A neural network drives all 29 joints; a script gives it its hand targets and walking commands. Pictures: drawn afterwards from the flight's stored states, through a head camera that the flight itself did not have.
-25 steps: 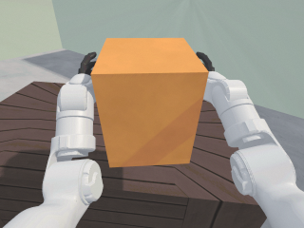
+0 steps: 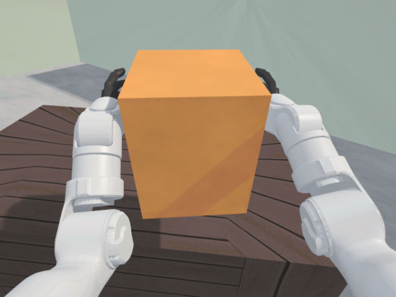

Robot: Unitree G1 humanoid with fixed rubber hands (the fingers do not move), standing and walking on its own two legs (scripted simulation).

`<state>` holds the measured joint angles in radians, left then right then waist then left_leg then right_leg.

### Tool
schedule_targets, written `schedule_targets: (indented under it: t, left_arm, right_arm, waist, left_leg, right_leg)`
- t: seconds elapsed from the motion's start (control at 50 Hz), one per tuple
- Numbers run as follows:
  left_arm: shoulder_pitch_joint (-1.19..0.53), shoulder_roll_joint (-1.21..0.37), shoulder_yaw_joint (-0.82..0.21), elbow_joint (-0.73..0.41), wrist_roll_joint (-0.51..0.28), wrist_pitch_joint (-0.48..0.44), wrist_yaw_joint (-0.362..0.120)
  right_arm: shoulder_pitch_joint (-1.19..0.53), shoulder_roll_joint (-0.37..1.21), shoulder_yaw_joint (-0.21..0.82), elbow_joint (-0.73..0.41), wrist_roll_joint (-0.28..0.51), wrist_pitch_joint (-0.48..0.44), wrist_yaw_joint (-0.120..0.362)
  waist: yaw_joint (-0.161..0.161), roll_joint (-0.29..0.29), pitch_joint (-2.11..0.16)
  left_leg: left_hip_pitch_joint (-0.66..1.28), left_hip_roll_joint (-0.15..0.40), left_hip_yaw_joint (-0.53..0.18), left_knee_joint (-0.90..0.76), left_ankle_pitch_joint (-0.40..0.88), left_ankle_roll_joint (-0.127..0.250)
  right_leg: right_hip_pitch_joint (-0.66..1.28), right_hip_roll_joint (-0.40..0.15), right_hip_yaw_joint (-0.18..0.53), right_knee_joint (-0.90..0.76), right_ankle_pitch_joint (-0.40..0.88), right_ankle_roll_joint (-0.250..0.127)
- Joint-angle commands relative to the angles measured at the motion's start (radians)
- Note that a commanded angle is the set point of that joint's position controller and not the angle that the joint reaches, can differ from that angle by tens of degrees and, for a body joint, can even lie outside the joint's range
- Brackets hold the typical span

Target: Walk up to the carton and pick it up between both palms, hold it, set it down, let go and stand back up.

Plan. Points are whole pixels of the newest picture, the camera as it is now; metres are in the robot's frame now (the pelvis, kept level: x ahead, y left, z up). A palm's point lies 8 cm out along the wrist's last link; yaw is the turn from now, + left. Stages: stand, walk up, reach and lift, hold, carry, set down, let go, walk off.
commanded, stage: hold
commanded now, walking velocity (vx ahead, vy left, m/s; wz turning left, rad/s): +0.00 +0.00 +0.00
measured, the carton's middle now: (192, 131) +0.36 +0.00 +0.24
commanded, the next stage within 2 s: set down in 0.42 s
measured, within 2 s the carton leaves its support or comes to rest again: neither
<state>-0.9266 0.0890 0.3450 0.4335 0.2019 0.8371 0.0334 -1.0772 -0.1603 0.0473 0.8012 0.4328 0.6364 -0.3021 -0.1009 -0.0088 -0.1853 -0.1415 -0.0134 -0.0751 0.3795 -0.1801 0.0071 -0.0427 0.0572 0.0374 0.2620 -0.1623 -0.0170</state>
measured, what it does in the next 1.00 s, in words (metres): stands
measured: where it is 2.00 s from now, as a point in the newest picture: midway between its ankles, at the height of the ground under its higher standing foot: outside the picture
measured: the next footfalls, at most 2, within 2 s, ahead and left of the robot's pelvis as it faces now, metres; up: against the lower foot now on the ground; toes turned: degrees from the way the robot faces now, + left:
none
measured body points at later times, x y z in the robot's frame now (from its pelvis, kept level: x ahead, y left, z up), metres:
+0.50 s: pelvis +0.00 +0.00 +0.00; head -0.09 +0.02 +0.44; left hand +0.39 +0.15 +0.29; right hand +0.38 -0.14 +0.30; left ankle +0.02 +0.11 -0.75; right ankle -0.01 -0.11 -0.75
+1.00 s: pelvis +0.00 +0.00 +0.00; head -0.06 +0.04 +0.44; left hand +0.42 +0.16 +0.26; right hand +0.40 -0.14 +0.24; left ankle +0.02 +0.11 -0.75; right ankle -0.01 -0.11 -0.75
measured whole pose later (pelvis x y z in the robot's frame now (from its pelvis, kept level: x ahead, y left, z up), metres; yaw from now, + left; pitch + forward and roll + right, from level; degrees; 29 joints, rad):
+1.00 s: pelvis +0.00 +0.00 +0.00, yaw +1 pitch -9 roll -1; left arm -0.91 0.08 0.36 0.48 0.29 0.56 -0.04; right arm -0.95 -0.04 -0.08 0.88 0.21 0.24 -0.21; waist -0.12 -0.08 -0.01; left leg -0.02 -0.02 -0.08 0.36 -0.18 0.01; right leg 0.08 0.04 0.01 0.23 -0.17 -0.01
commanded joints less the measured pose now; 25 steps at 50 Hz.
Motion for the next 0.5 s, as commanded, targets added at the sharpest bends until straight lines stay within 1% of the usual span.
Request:
schedule_targets:
  t: [0.0, 0.02, 0.04, 0.06, 0.08, 0.1, 0.12, 0.14, 0.16, 0.22, 0.24, 0.3, 0.32, 0.34, 0.36, 0.38, 0.4, 0.42, 0.44, 0.48]
  left_arm:
    - [-0.769, -0.641, -0.376, -0.105, -0.159, -0.065, -0.137]
    - [-0.762, -0.633, -0.36, -0.091, -0.152, -0.064, -0.139]
    - [-0.757, -0.63, -0.363, -0.09, -0.152, -0.065, -0.142]
    - [-0.753, -0.633, -0.353, -0.087, -0.146, -0.066, -0.144]
    - [-0.756, -0.635, -0.363, -0.104, -0.15, -0.068, -0.143]
    - [-0.754, -0.634, -0.364, -0.107, -0.153, -0.067, -0.142]
    - [-0.747, -0.634, -0.361, -0.107, -0.147, -0.065, -0.142]
    - [-0.739, -0.638, -0.36, -0.097, -0.147, -0.062, -0.143]
    - [-0.751, -0.632, -0.355, -0.096, -0.145, -0.064, -0.144]
    - [-0.778, -0.646, -0.376, -0.12, -0.154, -0.068, -0.142]
    - [-0.775, -0.642, -0.379, -0.112, -0.155, -0.066, -0.141]
    - [-0.771, -0.625, -0.367, -0.117, -0.157, -0.066, -0.141]
    - [-0.761, -0.636, -0.373, -0.118, -0.159, -0.066, -0.139]
    - [-0.767, -0.633, -0.371, -0.126, -0.159, -0.067, -0.137]
    - [-0.756, -0.635, -0.367, -0.118, -0.153, -0.065, -0.138]
    - [-0.75, -0.627, -0.362, -0.104, -0.147, -0.062, -0.14]
    - [-0.746, -0.628, -0.361, -0.101, -0.147, -0.062, -0.141]
    - [-0.792, -0.607, -0.367, -0.104, -0.165, -0.057, -0.143]
    - [-0.811, -0.597, -0.361, -0.101, -0.168, -0.061, -0.145]
    - [-0.842, -0.6, -0.353, -0.09, -0.173, -0.083, -0.144]
  right_arm:
    - [-0.709, 0.671, 0.184, -0.311, 0.15, -0.005, 0.119]
    - [-0.712, 0.671, 0.184, -0.308, 0.151, -0.004, 0.118]
    - [-0.711, 0.67, 0.191, -0.301, 0.149, -0.003, 0.117]
    - [-0.717, 0.674, 0.189, -0.314, 0.15, -0.005, 0.116]
    - [-0.716, 0.676, 0.193, -0.324, 0.152, -0.007, 0.115]
    - [-0.708, 0.677, 0.198, -0.32, 0.157, -0.005, 0.113]
    - [-0.72, 0.676, 0.204, -0.335, 0.158, -0.005, 0.112]
    - [-0.723, 0.668, 0.2, -0.342, 0.16, -0.006, 0.112]
    - [-0.722, 0.672, 0.197, -0.331, 0.154, -0.004, 0.112]
    - [-0.722, 0.674, 0.183, -0.323, 0.148, -0.008, 0.117]
    - [-0.716, 0.674, 0.18, -0.315, 0.145, -0.005, 0.118]
    - [-0.717, 0.679, 0.192, -0.32, 0.148, -0.003, 0.117]
    - [-0.718, 0.681, 0.196, -0.335, 0.152, -0.005, 0.117]
    - [-0.716, 0.68, 0.196, -0.324, 0.156, -0.003, 0.117]
    - [-0.716, 0.682, 0.201, -0.334, 0.155, -0.004, 0.116]
    - [-0.699, 0.668, 0.191, -0.305, 0.152, 0.0, 0.115]
    - [-0.705, 0.669, 0.191, -0.317, 0.153, -0.003, 0.116]
    - [-0.751, 0.658, 0.18, -0.321, 0.131, -0.004, 0.115]
    - [-0.76, 0.662, 0.168, -0.303, 0.122, -0.006, 0.116]
    - [-0.79, 0.663, 0.147, -0.308, 0.106, -0.032, 0.122]
  waist:
    - [-0.012, 0.063, -0.26]
    - [-0.005, 0.047, -0.242]
    - [-0.005, 0.038, -0.243]
    - [0.001, 0.043, -0.248]
    - [-0.001, 0.042, -0.267]
    - [-0.003, 0.048, -0.268]
    - [0.002, 0.038, -0.278]
    - [-0.001, 0.046, -0.268]
    - [0.0, 0.037, -0.259]
    - [-0.013, 0.062, -0.274]
    - [-0.014, 0.071, -0.258]
    - [-0.004, 0.042, -0.275]
    - [-0.005, 0.05, -0.289]
    - [-0.005, 0.057, -0.283]
    - [0.002, 0.049, -0.28]
    - [-0.006, 0.054, -0.255]
    - [-0.002, 0.044, -0.245]
    - [-0.035, 0.05, -0.222]
    - [-0.033, 0.044, -0.221]
    - [-0.035, 0.051, -0.256]
  left_leg:
    - [0.106, -0.014, 0.01, -0.029, 0.175, -0.054]
    - [0.1, -0.013, 0.011, -0.036, 0.169, -0.051]
    - [0.105, -0.015, 0.013, -0.039, 0.167, -0.049]
    - [0.093, -0.017, 0.015, -0.036, 0.163, -0.046]
    - [0.097, -0.014, 0.011, -0.032, 0.186, -0.048]
    - [0.1, -0.018, 0.011, -0.029, 0.203, -0.05]
    - [0.109, -0.017, 0.012, -0.025, 0.21, -0.051]
    - [0.116, -0.019, 0.012, -0.022, 0.216, -0.054]
    - [0.111, -0.018, 0.014, -0.027, 0.194, -0.051]
    - [0.112, -0.012, 0.011, -0.03, 0.173, -0.057]
    - [0.105, -0.013, 0.011, -0.032, 0.174, -0.057]
    - [0.101, -0.014, 0.013, -0.033, 0.181, -0.05]
    - [0.101, -0.015, 0.014, -0.028, 0.194, -0.051]
    - [0.104, -0.016, 0.012, -0.027, 0.198, -0.053]
    - [0.111, -0.016, 0.014, -0.025, 0.205, -0.052]
    - [0.11, -0.017, 0.013, -0.027, 0.197, -0.053]
    - [0.107, -0.014, 0.012, -0.032, 0.192, -0.052]
    - [0.097, -0.023, 0.011, -0.035, 0.171, -0.052]
    - [0.1, -0.02, 0.011, -0.038, 0.152, -0.05]
    - [0.103, -0.022, 0.012, -0.033, 0.133, -0.05]
  right_leg:
    - [0.03, 0.009, 0.0, -0.019, 0.186, 0.055]
    - [0.031, 0.008, -0.001, -0.023, 0.183, 0.058]
    - [0.032, 0.008, 0.0, -0.022, 0.187, 0.06]
    - [0.039, 0.006, 0.002, -0.02, 0.189, 0.062]
    - [0.047, 0.009, 0.003, -0.018, 0.208, 0.06]
    - [0.051, 0.008, 0.004, -0.017, 0.231, 0.059]
    - [0.055, 0.011, 0.001, -0.013, 0.237, 0.062]
    - [0.053, 0.013, 0.001, -0.015, 0.242, 0.062]
    - [0.043, 0.012, -0.002, -0.016, 0.218, 0.064]
    - [0.028, 0.011, 0.002, -0.017, 0.188, 0.056]
    - [0.02, 0.013, -0.001, -0.019, 0.181, 0.052]
    - [0.044, 0.012, -0.002, -0.017, 0.2, 0.059]
    - [0.055, 0.012, -0.001, -0.012, 0.218, 0.061]
    - [0.053, 0.01, 0.0, -0.01, 0.229, 0.061]
    - [0.056, 0.012, 0.0, -0.01, 0.236, 0.062]
    - [0.043, 0.009, 0.001, -0.016, 0.229, 0.061]
    - [0.04, 0.011, -0.003, -0.017, 0.219, 0.06]
    - [0.022, 0.01, -0.005, -0.025, 0.201, 0.061]
    - [0.011, 0.009, -0.008, -0.023, 0.185, 0.059]
    - [-0.002, 0.005, -0.012, -0.021, 0.166, 0.058]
